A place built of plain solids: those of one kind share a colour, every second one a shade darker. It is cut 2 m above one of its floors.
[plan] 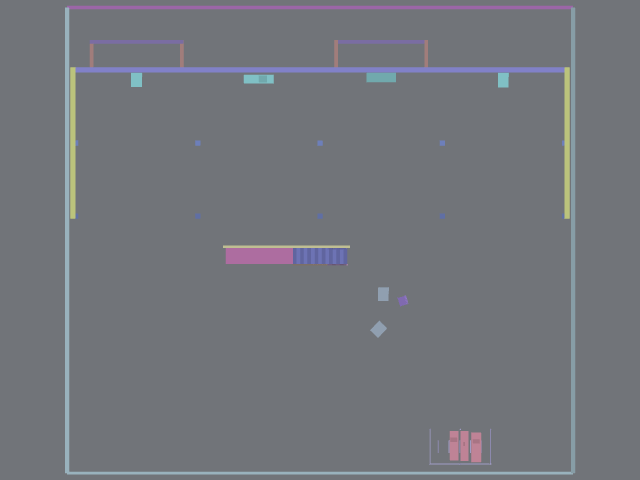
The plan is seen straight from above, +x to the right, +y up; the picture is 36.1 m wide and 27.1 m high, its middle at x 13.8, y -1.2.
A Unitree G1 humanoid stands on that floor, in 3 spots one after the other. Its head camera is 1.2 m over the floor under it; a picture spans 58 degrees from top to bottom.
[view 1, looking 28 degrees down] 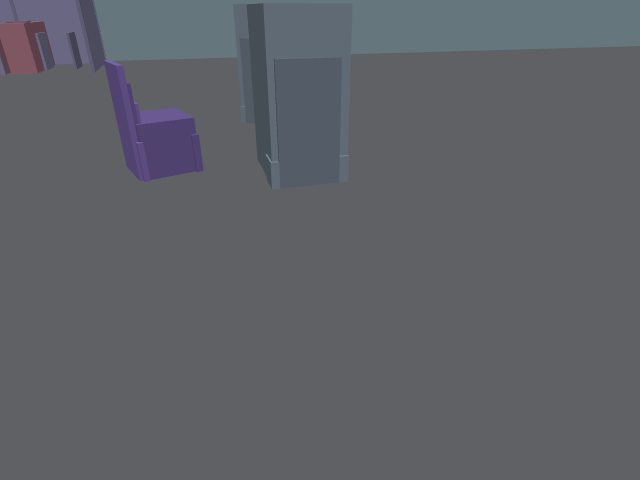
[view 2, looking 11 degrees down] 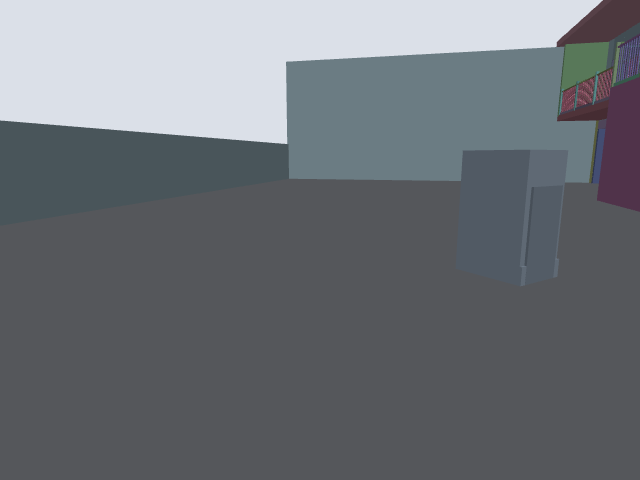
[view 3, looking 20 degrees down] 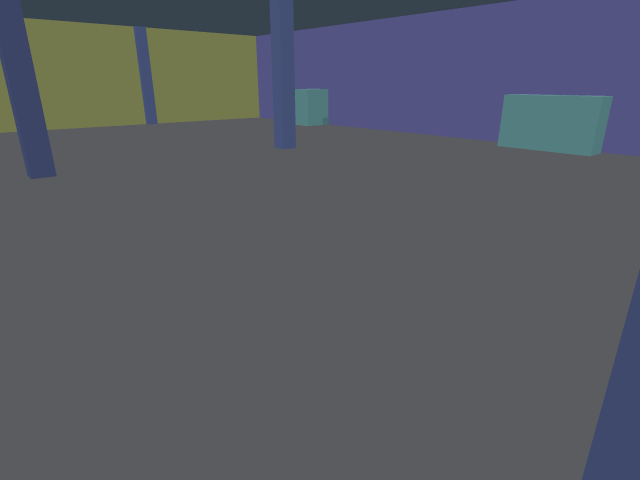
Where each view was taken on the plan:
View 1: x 18.24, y -0.83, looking -107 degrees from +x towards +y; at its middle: ground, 2.56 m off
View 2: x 21.84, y -7.05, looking -166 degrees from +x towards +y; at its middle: ground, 6.29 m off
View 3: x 13.80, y -0.83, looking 139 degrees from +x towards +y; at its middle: ground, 3.51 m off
